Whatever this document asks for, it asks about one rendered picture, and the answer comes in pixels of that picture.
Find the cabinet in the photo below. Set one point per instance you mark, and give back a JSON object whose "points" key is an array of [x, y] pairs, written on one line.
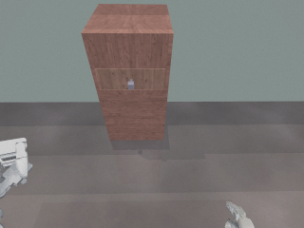
{"points": [[131, 36]]}

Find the right robot hand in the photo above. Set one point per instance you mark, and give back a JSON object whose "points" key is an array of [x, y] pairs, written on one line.
{"points": [[239, 215]]}

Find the left robot hand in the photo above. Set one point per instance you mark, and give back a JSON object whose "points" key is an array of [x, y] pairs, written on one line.
{"points": [[15, 158]]}

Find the handle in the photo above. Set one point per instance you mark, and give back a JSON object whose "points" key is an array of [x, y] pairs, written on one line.
{"points": [[130, 84]]}

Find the drawer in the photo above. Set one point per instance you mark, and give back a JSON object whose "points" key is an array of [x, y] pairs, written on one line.
{"points": [[118, 78]]}

